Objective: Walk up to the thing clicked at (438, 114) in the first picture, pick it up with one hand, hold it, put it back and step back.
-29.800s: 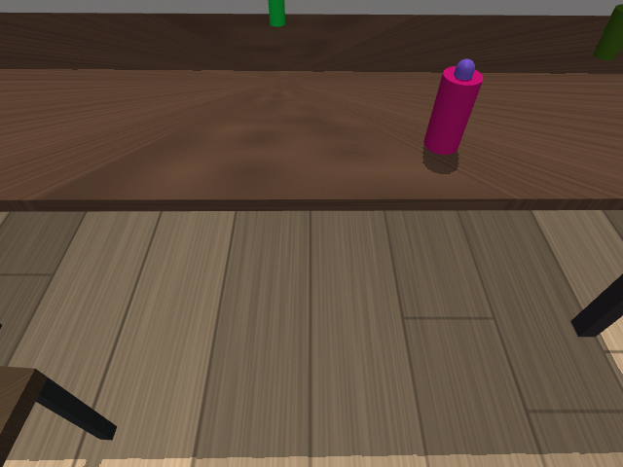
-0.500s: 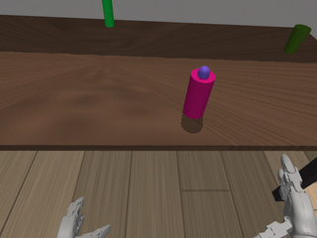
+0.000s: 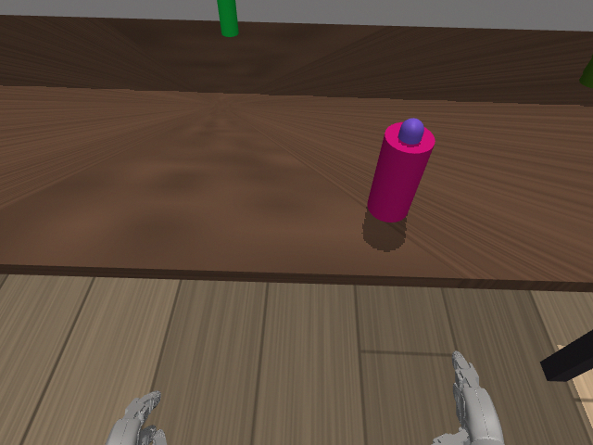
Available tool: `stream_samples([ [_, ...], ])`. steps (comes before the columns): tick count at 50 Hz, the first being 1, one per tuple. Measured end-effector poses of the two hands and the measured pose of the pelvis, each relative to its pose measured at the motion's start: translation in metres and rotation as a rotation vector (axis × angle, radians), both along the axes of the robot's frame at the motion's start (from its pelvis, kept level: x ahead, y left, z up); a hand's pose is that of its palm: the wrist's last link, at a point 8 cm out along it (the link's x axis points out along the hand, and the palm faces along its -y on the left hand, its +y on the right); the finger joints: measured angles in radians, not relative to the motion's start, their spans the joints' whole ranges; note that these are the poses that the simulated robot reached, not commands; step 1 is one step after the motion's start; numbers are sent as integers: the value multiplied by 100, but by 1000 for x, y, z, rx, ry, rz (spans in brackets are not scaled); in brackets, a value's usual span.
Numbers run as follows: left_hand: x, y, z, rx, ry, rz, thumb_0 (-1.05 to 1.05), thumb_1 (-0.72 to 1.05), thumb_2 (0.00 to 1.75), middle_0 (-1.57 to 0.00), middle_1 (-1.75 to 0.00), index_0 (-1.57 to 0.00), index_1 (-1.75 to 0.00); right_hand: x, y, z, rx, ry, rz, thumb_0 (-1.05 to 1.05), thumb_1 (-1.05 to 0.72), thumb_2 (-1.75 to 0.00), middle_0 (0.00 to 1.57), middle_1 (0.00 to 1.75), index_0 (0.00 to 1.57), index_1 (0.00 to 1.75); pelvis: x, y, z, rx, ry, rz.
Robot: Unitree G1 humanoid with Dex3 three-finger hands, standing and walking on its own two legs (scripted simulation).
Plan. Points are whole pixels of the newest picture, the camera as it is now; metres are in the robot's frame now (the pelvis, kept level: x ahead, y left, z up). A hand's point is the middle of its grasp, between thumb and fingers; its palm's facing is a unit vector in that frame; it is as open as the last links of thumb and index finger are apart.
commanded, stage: home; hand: right
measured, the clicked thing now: (399, 168) +0.51 -0.16 +0.07
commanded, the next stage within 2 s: stand in 2.00 s
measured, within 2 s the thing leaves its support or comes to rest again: neither
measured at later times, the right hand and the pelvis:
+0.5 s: hand out of the picture +0.11 -0.25 -0.13, palm faces -0.04 +0.92 -0.38, open 17.5 cm; pelvis +0.00 +0.00 +0.00, yaw +1 degrees
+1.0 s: hand out of the picture +0.03 -0.27 -0.14, palm faces -0.08 +0.93 -0.36, open 17.5 cm; pelvis -0.02 -0.01 +0.01, yaw +1 degrees
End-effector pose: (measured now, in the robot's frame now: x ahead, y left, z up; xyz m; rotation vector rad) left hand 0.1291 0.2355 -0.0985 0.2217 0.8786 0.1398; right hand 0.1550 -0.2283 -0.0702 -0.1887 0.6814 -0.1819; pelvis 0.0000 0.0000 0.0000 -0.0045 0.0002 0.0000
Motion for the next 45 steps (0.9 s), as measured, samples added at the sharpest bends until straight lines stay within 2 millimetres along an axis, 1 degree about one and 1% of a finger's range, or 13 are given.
stream_samples([
  [6,-1,3,-2,-11,15,26,1,89,90,-20,-29,-20,-30,10,2,3,-11,-4,10,-1,56,-4,6,5,6,5,5,0,0,-2,4,8],
  [12,6,3,-1,-14,18,31,1,89,90,-20,-29,-20,-30,12,4,1,-1,12,8,-1,56,-4,6,5,6,5,8,0,1,-4,5,11],
  [14,8,5,-2,-2,27,-5,1,89,90,-20,-29,-20,-30,10,1,-4,-28,52,60,-1,56,-4,6,5,6,5,9,0,0,-2,7,8],
  [16,7,11,-4,7,42,-22,1,89,90,-20,-29,-20,-30,3,-9,-11,-55,122,96,-1,55,-4,6,5,6,5,8,0,-1,-1,2,6],
  [20,-4,29,-6,36,82,-11,1,89,90,-20,-29,-20,-30,-20,-37,-20,-103,243,82,-1,54,-5,6,5,6,5,8,-1,-1,2,-15,8],
  [24,-23,46,-7,73,149,6,1,89,90,-20,-29,-20,-30,-46,-62,-24,-139,341,46,-1,54,-5,6,5,6,5,5,-3,0,3,-31,9],
  [28,-46,57,-9,96,223,23,1,90,90,-20,-29,-20,-30,-73,-79,-26,-157,425,15,-1,55,-4,6,5,6,5,0,-5,3,3,-45,11],
  [32,-67,61,-11,103,289,34,1,90,90,-20,-29,-20,-30,-95,-86,-28,-159,495,-2,-1,55,-4,6,5,6,5,-6,-7,6,2,-53,12],
  [37,-87,58,-15,94,344,39,1,90,90,-20,-29,-20,-30,-115,-88,-31,-149,553,-7,-1,56,-4,6,5,6,5,-13,-9,8,1,-58,12],
  [41,-99,54,-17,85,369,44,1,90,90,-20,-29,-20,-30,-124,-86,-34,-137,577,-5,0,56,-3,6,5,6,5,-18,-10,9,2,-58,12],
  [45,-107,51,-18,78,386,50,0,90,90,-20,-29,-20,-30,-128,-83,-36,-126,587,-1,0,56,-3,6,5,6,5,-21,-11,9,1,-57,13],
])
